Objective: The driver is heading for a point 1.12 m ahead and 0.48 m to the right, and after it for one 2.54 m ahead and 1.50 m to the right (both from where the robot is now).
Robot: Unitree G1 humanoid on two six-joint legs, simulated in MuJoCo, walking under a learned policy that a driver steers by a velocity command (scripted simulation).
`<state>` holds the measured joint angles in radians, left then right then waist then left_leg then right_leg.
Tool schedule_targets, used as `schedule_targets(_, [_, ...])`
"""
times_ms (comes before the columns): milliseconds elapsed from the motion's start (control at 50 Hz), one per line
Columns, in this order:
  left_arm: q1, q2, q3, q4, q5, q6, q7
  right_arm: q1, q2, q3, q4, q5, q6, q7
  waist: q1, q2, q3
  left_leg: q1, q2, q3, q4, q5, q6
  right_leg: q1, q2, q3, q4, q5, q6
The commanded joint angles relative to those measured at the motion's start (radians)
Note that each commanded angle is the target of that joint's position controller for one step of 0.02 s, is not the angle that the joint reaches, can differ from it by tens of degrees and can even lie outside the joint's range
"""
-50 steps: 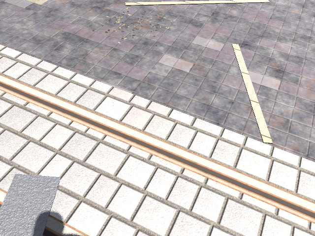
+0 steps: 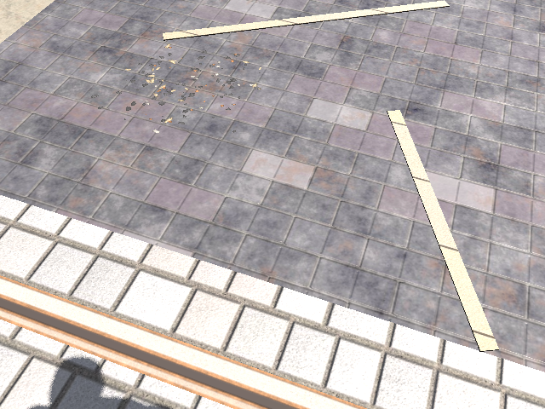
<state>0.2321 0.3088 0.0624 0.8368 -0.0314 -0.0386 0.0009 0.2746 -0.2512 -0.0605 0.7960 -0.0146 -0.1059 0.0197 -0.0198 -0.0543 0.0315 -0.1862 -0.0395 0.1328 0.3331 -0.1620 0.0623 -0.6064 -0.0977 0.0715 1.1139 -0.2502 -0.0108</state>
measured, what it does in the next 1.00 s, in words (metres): walks ahead, turning right: right foot, then left foot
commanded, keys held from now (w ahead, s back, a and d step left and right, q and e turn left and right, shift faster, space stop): w+e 0.14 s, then e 0.86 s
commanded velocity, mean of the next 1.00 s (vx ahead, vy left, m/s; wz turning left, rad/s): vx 0.19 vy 0.00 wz -0.55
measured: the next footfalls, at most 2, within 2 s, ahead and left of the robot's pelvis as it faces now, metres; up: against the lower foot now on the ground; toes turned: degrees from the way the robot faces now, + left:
right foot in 0.30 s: +0.33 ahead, -0.16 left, +0.00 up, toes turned -12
left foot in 0.80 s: +0.42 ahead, +0.04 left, +0.00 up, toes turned -33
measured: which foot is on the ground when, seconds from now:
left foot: down 0.00-0.32, up 0.34-0.78, down 0.80-1.00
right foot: up 0.00-0.28, down 0.30-0.80, up 0.82-1.00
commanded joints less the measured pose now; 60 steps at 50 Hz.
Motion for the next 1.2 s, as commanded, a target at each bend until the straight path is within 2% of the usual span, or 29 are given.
schedule_targets(20, [0.037,0.038,0.016,-0.047,0.006,0.011,0.003,-0.055,-0.126,-0.033,-0.046,-0.006,-0.026,-0.012,0.035,0.111,0.002,0.018,0.292,-0.158,-0.226,0.155,0.142,-0.079,-0.042,0.065,-0.061,0.137,0.017])
schedule_targets(140, [-0.150,0.001,0.000,-0.112,0.015,-0.006,-0.034,-0.002,-0.167,-0.043,-0.007,0.005,-0.006,-0.032,-0.036,0.082,0.051,0.109,0.281,0.006,-0.226,0.212,0.103,-0.074,-0.020,-0.040,-0.375,0.350,0.003])
schedule_targets(200, [-0.217,0.001,-0.001,-0.165,0.025,-0.008,-0.054,0.012,-0.187,-0.049,0.009,0.017,0.027,-0.042,-0.048,0.089,0.069,0.196,0.300,0.055,-0.120,0.468,0.085,-0.074,0.011,-0.102,-0.469,0.287,-0.015])
schedule_targets(240, [-0.182,0.028,0.014,-0.184,0.027,-0.006,-0.065,-0.005,-0.214,-0.057,0.004,0.032,0.048,-0.053,-0.015,0.130,0.016,0.246,0.309,0.069,-0.006,0.710,0.060,0.000,0.060,-0.144,-0.487,0.194,-0.041])
schedule_targets(280, [-0.016,0.090,0.047,-0.157,0.022,-0.004,-0.066,-0.042,-0.230,-0.063,-0.011,0.045,0.066,-0.063,0.076,0.149,-0.082,0.243,0.285,0.077,0.230,0.866,0.023,0.195,0.132,-0.177,-0.531,0.149,-0.084])
schedule_targets(300, [0.110,0.144,0.075,-0.128,0.025,-0.005,-0.051,-0.053,-0.212,-0.055,-0.017,0.048,0.066,-0.063,0.147,0.110,-0.148,0.163,0.233,0.096,0.442,0.746,-0.025,0.390,0.157,-0.156,-0.636,0.295,-0.119])
schedule_targets(320, [0.155,0.243,0.095,-0.124,0.029,0.003,-0.023,0.002,-0.125,-0.026,-0.042,0.000,0.054,-0.056,0.115,-0.091,-0.239,-0.111,0.151,0.089,0.761,0.092,-0.090,0.677,-0.034,0.098,-0.580,0.733,-0.188])
schedule_targets(340, [0.085,0.306,0.094,-0.180,0.051,-0.001,-0.022,0.126,-0.065,0.003,-0.071,-0.013,0.034,-0.038,0.014,-0.224,-0.434,-0.436,-0.040,-0.083,1.121,-0.575,-0.148,0.963,-0.301,0.610,-0.605,0.910,-0.456])
schedule_targets(360, [0.096,0.231,0.080,-0.206,0.043,0.004,-0.031,0.039,-0.170,-0.019,-0.058,0.014,0.021,-0.026,0.110,-0.029,-0.514,-0.461,0.014,-0.250,1.153,-0.517,-0.126,0.934,-0.267,0.557,-0.672,0.785,-0.427])
schedule_targets(380, [0.037,0.183,0.066,-0.211,0.032,0.002,-0.032,-0.051,-0.176,-0.021,-0.092,0.040,0.021,-0.027,0.097,-0.003,-0.377,-0.506,0.050,-0.235,1.099,-0.426,-0.104,0.816,-0.217,0.423,-0.693,0.667,-0.374])
schedule_targets(400, [-0.015,0.146,0.058,-0.209,0.014,0.003,-0.029,-0.075,-0.161,-0.020,-0.085,0.026,0.029,-0.042,0.060,0.077,-0.245,-0.512,0.090,-0.218,1.010,-0.355,-0.107,0.659,-0.158,0.334,-0.721,0.576,-0.317])
schedule_targets(420, [-0.054,0.118,0.049,-0.216,0.011,0.009,-0.021,-0.080,-0.174,-0.026,-0.084,0.011,0.045,-0.055,0.034,0.056,-0.185,-0.473,0.112,-0.218,0.943,-0.310,-0.111,0.531,-0.130,0.291,-0.747,0.527,-0.295])
schedule_targets(440, [-0.071,0.117,0.048,-0.226,0.026,0.014,-0.017,-0.066,-0.180,-0.031,-0.086,0.009,0.061,-0.058,0.007,0.021,-0.162,-0.403,0.116,-0.221,0.910,-0.281,-0.111,0.428,-0.104,0.272,-0.775,0.503,-0.284])
schedule_targets(480, [-0.086,0.133,0.054,-0.237,0.040,0.016,-0.011,-0.034,-0.153,-0.027,-0.085,0.003,0.077,-0.062,-0.016,-0.003,-0.163,-0.346,0.097,-0.206,0.840,-0.254,-0.125,0.340,-0.076,0.236,-0.786,0.559,-0.284])
schedule_targets(540, [-0.071,0.155,0.063,-0.238,0.031,0.025,0.009,-0.060,-0.133,-0.020,-0.094,-0.002,0.084,-0.071,-0.008,-0.013,-0.195,-0.358,0.078,-0.212,0.712,-0.197,-0.151,0.345,-0.056,0.227,-0.766,0.558,-0.270])
schedule_targets(600, [-0.083,0.156,0.063,-0.252,0.022,0.050,0.027,-0.114,-0.132,-0.018,-0.109,0.004,0.092,-0.070,0.010,-0.040,-0.192,-0.354,0.064,-0.229,0.598,-0.118,-0.162,0.333,-0.028,0.261,-0.770,0.291,-0.232])
schedule_targets(660, [-0.085,0.154,0.062,-0.262,0.026,0.064,0.033,-0.161,-0.131,-0.018,-0.127,0.010,0.087,-0.063,0.030,-0.076,-0.156,-0.328,0.044,-0.239,0.486,-0.103,-0.159,0.318,-0.013,0.318,-0.772,0.113,-0.213])
schedule_targets(720, [-0.075,0.149,0.061,-0.268,0.025,0.072,0.029,-0.167,-0.139,-0.021,-0.136,0.015,0.069,-0.051,0.041,-0.103,-0.154,-0.277,0.021,-0.242,0.373,-0.146,-0.142,0.359,-0.021,0.381,-0.722,0.185,-0.206])
schedule_targets(780, [-0.099,0.132,0.054,-0.282,0.009,0.082,0.030,-0.092,-0.147,-0.033,-0.119,0.017,0.051,-0.037,-0.010,-0.104,-0.155,-0.108,0.025,-0.221,0.080,-0.001,-0.101,0.358,0.022,0.406,-0.635,0.258,-0.154])
schedule_targets(800, [-0.071,0.095,0.044,-0.288,0.013,0.084,0.031,-0.068,-0.202,-0.048,-0.119,0.004,0.052,-0.039,0.001,-0.022,-0.173,0.011,0.163,-0.315,0.029,0.080,-0.052,0.277,0.078,0.352,-0.534,0.085,-0.103])
schedule_targets(820, [0.001,0.052,0.034,-0.300,0.016,0.079,0.027,-0.119,-0.292,-0.066,-0.135,-0.018,0.066,-0.047,0.082,0.276,-0.148,0.100,0.376,-0.533,0.021,0.352,0.082,0.082,0.247,0.149,-0.336,-0.287,-0.034])
schedule_targets(840, [-0.028,0.139,0.058,-0.308,0.026,0.065,0.023,-0.090,-0.252,-0.063,-0.136,-0.037,0.071,-0.044,0.035,0.351,-0.146,0.077,0.480,-0.675,-0.005,0.433,0.214,-0.024,0.235,0.079,-0.103,-0.414,0.016])
schedule_targets(860, [-0.021,0.193,0.078,-0.287,0.021,0.064,0.020,-0.114,-0.204,-0.050,-0.153,-0.029,0.071,-0.047,0.034,0.248,-0.137,0.064,0.447,-0.590,0.014,0.419,0.208,-0.029,0.189,0.091,0.028,-0.350,0.039])
schedule_targets(900, [-0.004,0.162,0.079,-0.252,0.014,0.089,0.026,-0.168,-0.149,-0.036,-0.166,0.000,0.079,-0.054,0.046,0.179,-0.102,0.056,0.328,-0.405,0.043,0.361,0.125,-0.044,0.164,0.062,0.114,-0.241,0.079])
schedule_targets(980, [-0.080,0.080,0.052,-0.293,0.002,0.101,0.017,-0.137,-0.166,-0.041,-0.159,-0.004,0.102,-0.067,0.001,0.231,-0.081,0.089,0.282,-0.266,0.016,0.346,0.130,-0.042,0.130,-0.030,-0.008,-0.148,0.112])
schedule_targets(1060, [-0.118,0.061,0.039,-0.325,0.010,0.098,0.000,-0.134,-0.215,-0.062,-0.155,0.003,0.113,-0.063,-0.023,0.262,-0.121,0.095,0.326,-0.214,0.020,0.352,0.145,0.096,0.085,-0.077,-0.225,-0.155,0.099])
schedule_targets(1120, [-0.101,0.083,0.049,-0.327,0.009,0.104,-0.013,-0.138,-0.231,-0.069,-0.149,0.020,0.110,-0.050,-0.020,0.272,-0.119,0.080,0.350,-0.196,0.035,0.315,0.138,0.184,0.089,-0.117,-0.361,-0.133,0.069])
schedule_targets(1180, [-0.012,0.074,0.057,-0.293,0.015,0.103,-0.018,-0.145,-0.214,-0.062,-0.130,0.048,0.109,-0.044,0.035,0.230,-0.120,0.008,0.319,-0.155,0.141,0.246,0.072,0.386,0.132,-0.144,-0.670,0.058,-0.006])
schedule_targets(1200, [0.016,0.106,0.066,-0.288,0.018,0.099,-0.010,-0.090,-0.171,-0.049,-0.106,0.038,0.104,-0.038,0.034,0.127,-0.138,-0.100,0.273,-0.092,0.246,0.118,-0.003,0.538,0.088,-0.054,-0.743,0.225,-0.040])
Velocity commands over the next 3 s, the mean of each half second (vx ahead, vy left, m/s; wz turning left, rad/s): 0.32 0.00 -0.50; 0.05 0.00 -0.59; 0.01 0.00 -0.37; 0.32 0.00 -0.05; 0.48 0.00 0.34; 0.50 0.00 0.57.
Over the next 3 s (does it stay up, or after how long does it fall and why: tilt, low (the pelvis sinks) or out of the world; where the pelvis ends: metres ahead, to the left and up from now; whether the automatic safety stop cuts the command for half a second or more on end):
stays up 0.79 -0.54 -0.01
